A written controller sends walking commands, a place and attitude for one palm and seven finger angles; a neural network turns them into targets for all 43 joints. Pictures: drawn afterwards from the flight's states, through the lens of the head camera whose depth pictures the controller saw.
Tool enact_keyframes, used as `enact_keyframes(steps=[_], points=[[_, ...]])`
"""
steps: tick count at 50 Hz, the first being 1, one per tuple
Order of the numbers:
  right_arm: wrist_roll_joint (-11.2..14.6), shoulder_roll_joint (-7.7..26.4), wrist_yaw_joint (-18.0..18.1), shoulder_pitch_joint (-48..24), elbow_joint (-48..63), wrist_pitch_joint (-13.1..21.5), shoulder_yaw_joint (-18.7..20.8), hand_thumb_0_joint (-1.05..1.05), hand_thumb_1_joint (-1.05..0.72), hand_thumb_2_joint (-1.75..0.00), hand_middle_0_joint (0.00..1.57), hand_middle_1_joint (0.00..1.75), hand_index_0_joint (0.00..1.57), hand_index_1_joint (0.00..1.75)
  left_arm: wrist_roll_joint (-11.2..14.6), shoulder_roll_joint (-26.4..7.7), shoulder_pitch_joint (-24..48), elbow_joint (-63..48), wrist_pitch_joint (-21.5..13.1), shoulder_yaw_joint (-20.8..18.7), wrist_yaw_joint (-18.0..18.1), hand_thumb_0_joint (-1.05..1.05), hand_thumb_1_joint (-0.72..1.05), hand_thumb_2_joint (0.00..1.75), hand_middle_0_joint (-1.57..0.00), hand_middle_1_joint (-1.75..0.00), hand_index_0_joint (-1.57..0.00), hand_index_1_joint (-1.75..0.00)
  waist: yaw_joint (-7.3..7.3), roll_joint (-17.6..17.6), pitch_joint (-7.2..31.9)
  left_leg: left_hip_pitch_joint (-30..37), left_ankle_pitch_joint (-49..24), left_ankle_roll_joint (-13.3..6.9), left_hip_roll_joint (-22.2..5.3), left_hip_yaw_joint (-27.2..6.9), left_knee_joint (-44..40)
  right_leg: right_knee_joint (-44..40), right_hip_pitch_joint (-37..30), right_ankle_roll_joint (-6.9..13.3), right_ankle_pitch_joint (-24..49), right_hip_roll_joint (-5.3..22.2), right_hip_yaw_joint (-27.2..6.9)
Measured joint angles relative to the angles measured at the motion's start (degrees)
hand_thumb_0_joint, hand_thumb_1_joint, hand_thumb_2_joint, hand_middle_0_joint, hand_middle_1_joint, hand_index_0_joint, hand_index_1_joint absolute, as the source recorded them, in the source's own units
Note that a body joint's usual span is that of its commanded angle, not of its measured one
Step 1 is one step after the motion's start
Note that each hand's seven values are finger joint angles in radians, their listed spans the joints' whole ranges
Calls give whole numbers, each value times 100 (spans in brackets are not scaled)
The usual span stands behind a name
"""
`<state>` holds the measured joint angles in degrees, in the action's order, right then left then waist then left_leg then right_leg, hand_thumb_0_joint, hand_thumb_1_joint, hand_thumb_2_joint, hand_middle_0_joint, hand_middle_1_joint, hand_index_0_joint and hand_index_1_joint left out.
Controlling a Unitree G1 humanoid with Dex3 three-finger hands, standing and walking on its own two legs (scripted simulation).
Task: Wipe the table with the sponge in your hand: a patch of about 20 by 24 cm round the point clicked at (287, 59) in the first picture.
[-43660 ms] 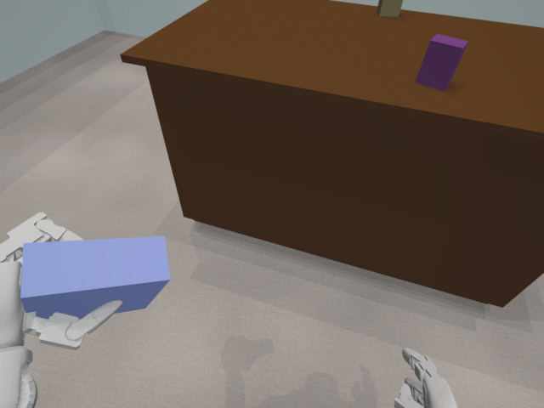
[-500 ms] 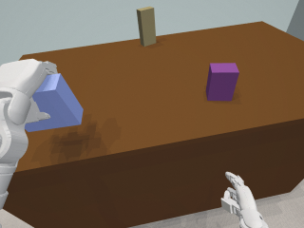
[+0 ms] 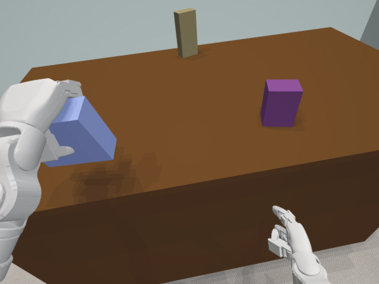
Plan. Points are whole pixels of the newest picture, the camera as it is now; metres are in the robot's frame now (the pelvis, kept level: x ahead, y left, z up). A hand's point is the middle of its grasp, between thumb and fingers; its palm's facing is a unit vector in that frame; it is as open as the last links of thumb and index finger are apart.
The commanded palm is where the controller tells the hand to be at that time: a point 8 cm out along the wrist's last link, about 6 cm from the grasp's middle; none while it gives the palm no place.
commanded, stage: bring the sponge back beside the body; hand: left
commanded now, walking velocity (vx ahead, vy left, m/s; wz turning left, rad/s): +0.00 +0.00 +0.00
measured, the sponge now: (71, 141) +0.26 +0.29 +0.20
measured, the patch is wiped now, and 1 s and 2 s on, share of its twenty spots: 0.95 0.95 0.95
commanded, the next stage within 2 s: step back with the hand held close in 1.26 s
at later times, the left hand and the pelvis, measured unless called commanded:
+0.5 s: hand (46, 141) +0.22 +0.28 +0.25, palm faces +0.26 -0.04 -0.97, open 9.1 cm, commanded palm +0.16 +0.28 +0.32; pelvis -0.01 -0.01 +0.00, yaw +0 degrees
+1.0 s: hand (31, 159) +0.18 +0.28 +0.24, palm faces +0.34 -0.09 -0.94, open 9.1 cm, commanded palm +0.12 +0.28 +0.31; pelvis -0.02 +0.00 -0.01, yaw -1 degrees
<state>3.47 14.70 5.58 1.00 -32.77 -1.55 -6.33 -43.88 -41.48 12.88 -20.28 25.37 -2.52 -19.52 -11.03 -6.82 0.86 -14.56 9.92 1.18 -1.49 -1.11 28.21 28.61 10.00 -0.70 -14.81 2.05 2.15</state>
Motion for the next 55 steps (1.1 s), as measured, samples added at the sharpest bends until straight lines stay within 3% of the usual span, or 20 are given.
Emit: enact_keyframes(steps=[10,22,44,55], points=[[49,17,27,-26,90,-46,-36,1,-91,-90,20,30,21,30,108,21,-314,-153,197,-183,102,0,-46,111,-81,-140,-84,-142,-30,-44,47,39,4,49,-41,-46,23,35,-44,24,-19,-45,38],[-5,50,83,-37,86,5,-10,1,-91,-90,20,30,20,30,195,-113,-681,-394,70,-247,133,0,-46,111,-81,-140,-84,-142,-34,-23,21,78,28,104,-103,-64,111,157,-61,72,-59,-107,43],[-40,-26,115,31,84,78,-6,2,-91,-90,20,30,20,30,484,-34,-1472,-1148,-46,-563,407,0,-46,111,-81,-140,-84,-142,-98,7,-37,127,35,69,-98,15,229,263,-84,31,-31,-98,-49],[-3,-104,109,-112,88,58,-56,2,-90,-90,20,30,21,30,509,48,-1260,-1105,110,-489,591,0,-46,111,-82,-140,-84,-142,-138,71,-109,157,8,39,-49,24,272,344,-101,14,-27,-52,-63]])
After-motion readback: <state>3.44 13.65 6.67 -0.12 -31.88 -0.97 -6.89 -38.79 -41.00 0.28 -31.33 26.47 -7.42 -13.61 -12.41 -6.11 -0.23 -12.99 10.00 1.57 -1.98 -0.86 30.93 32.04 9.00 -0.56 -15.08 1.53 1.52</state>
